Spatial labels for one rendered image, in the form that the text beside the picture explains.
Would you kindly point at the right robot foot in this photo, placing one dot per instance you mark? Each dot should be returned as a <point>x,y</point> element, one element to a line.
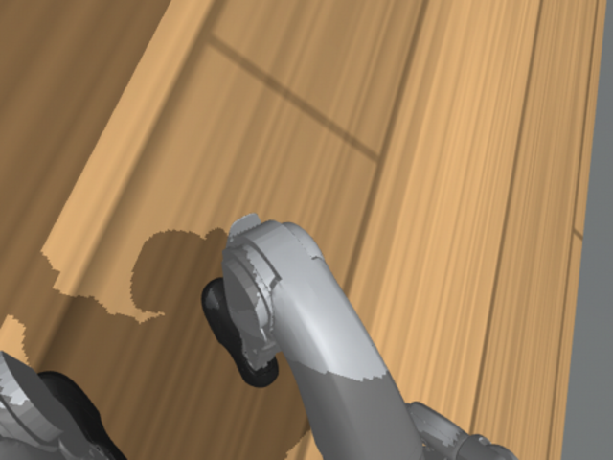
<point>215,308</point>

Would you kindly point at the right robot hand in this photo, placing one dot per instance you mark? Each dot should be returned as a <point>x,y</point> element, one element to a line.
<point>439,434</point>

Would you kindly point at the right robot arm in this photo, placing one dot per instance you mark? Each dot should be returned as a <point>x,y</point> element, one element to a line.
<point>478,447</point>

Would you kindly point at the left robot foot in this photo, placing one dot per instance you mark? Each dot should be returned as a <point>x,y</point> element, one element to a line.
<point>85,414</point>

